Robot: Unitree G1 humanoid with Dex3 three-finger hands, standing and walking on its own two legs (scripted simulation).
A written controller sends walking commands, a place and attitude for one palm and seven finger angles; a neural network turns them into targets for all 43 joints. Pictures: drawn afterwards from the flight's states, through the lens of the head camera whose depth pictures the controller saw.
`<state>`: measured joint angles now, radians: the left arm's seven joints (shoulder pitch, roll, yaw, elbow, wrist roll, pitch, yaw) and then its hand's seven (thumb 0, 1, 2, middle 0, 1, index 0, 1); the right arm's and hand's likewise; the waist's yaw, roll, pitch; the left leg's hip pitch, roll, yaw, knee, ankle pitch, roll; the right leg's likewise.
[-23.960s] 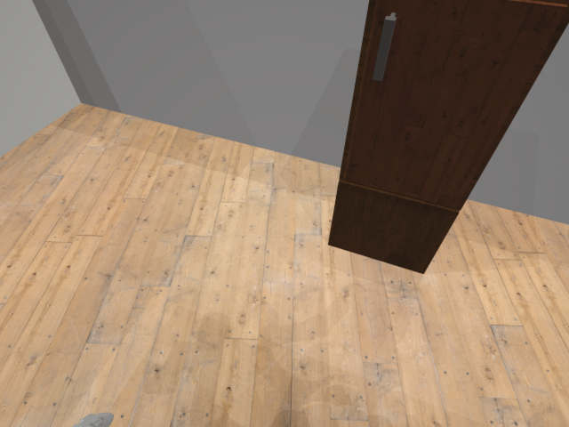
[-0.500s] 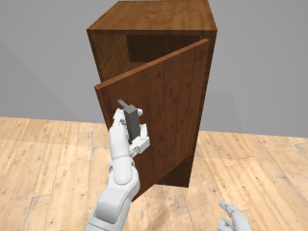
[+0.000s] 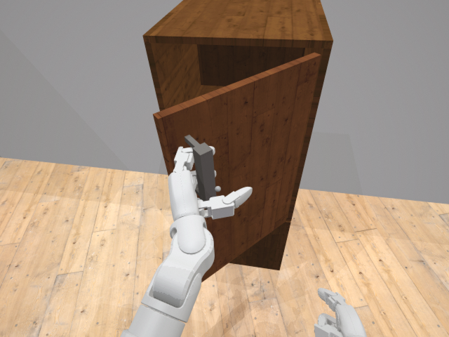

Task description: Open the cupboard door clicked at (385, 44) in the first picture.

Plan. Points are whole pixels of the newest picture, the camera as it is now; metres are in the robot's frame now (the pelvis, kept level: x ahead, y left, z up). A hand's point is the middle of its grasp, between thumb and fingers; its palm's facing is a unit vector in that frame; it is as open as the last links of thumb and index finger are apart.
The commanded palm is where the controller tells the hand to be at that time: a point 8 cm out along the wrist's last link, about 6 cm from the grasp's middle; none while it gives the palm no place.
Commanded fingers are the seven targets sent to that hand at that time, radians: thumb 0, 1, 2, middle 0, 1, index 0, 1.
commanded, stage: open thumb and fingers to let go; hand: left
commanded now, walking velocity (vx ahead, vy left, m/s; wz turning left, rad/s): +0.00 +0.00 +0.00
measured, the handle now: (199, 172) +0.36 +0.08 +0.13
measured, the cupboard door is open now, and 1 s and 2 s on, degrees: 46 52 51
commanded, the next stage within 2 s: slide the hand sideways off the handle in 0.40 s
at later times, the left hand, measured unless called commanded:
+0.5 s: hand (220, 187) +0.32 +0.03 +0.14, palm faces +0.26 -0.96 -0.03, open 14.7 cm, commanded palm +0.28 +0.06 +0.13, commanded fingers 0.00 -0.50 0.30 -0.15 -0.30 -0.15 -0.30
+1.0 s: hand (226, 211) +0.28 +0.02 +0.14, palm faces -0.19 -0.98 -0.02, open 16.3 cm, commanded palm +0.25 +0.09 +0.13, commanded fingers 0.00 -0.50 0.30 -0.15 -0.30 -0.15 -0.30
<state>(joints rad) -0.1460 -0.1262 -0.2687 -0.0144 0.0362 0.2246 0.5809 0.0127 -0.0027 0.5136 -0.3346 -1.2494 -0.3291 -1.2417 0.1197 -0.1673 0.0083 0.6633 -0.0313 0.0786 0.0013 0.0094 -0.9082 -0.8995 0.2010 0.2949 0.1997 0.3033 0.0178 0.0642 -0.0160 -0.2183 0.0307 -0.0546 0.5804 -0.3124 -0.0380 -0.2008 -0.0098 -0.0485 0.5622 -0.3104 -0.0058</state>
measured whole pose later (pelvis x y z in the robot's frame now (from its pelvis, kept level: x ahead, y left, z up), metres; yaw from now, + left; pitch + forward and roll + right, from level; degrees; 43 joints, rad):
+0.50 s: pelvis -0.01 +0.01 +0.00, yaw +0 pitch -3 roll -1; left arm -0.23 -0.14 -0.30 0.06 0.04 0.24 0.61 -0.01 -0.50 0.30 -0.40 -0.65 -0.35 -0.70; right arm 0.11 -0.16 0.01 0.70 -0.03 0.09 0.01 0.01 -0.91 -0.90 0.20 0.29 0.20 0.30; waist 0.03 0.05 -0.01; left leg -0.24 0.02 -0.05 0.59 -0.30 -0.03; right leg -0.22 -0.02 -0.05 0.56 -0.30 0.00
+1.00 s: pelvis -0.02 +0.00 +0.00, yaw -2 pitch -4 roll +0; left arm -0.10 0.01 -0.22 -0.01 -0.08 0.13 0.08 -0.01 -0.50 0.30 -0.18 -0.32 -0.15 -0.32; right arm 0.17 -0.18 0.06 0.57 0.01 0.05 -0.02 0.01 -0.91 -0.90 0.20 0.30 0.20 0.30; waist 0.01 0.04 -0.01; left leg -0.21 0.03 -0.02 0.56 -0.28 -0.03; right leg -0.22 -0.02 -0.01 0.59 -0.29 0.00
